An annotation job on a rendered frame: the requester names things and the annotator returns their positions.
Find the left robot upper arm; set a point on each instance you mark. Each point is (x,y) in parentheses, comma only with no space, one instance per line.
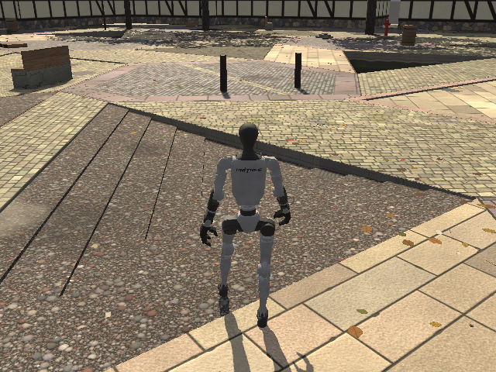
(220,177)

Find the right robot upper arm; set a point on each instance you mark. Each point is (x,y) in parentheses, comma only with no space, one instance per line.
(276,177)

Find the robot right hand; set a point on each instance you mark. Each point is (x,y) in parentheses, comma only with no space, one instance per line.
(281,214)

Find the robot right forearm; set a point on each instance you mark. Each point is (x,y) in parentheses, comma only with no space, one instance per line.
(283,202)

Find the left robot foot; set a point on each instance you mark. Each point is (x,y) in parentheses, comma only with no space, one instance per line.
(223,291)

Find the robot left forearm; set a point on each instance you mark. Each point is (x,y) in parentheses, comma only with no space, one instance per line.
(210,211)

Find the robot left hand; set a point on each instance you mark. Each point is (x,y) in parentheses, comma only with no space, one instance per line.
(204,236)

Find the humanoid robot head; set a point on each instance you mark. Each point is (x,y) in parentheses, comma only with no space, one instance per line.
(248,133)

